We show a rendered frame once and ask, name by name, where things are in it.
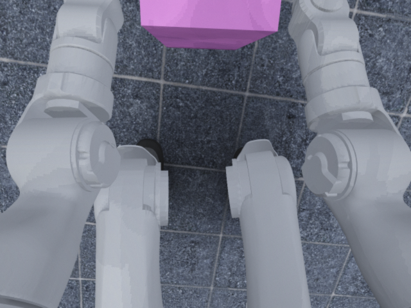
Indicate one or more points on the left robot shin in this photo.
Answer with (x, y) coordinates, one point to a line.
(126, 151)

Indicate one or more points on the robot right forearm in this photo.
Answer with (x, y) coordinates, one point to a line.
(333, 69)

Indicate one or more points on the robot left foot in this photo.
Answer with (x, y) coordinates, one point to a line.
(154, 148)

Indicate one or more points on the robot left forearm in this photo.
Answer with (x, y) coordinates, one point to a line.
(81, 63)

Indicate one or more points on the carton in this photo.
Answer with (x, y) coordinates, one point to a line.
(210, 24)

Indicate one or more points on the robot left upper arm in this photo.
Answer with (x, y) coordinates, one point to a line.
(59, 165)

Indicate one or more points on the robot right upper arm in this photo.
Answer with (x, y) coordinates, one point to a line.
(362, 175)

